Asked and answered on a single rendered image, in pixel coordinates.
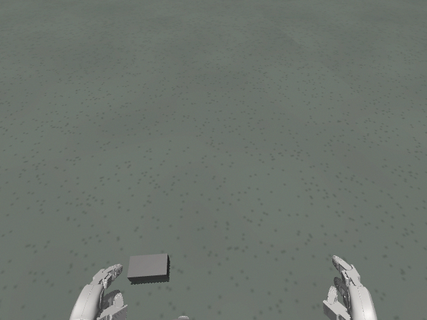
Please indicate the carton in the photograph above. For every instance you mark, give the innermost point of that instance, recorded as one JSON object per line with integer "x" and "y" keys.
{"x": 148, "y": 267}

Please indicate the right robot hand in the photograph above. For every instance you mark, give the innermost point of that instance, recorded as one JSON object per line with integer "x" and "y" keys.
{"x": 356, "y": 298}

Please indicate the left robot hand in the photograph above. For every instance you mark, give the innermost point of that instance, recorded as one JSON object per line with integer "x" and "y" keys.
{"x": 93, "y": 305}

